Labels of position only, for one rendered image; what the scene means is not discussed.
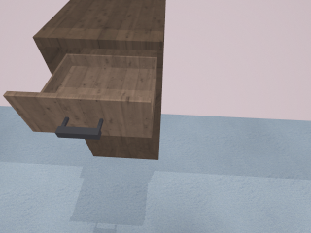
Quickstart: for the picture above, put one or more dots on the handle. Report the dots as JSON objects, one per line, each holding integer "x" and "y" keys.
{"x": 73, "y": 132}

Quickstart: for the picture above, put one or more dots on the drawer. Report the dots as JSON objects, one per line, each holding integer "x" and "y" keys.
{"x": 119, "y": 89}

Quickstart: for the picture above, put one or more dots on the cabinet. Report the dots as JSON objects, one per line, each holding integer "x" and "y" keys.
{"x": 117, "y": 28}

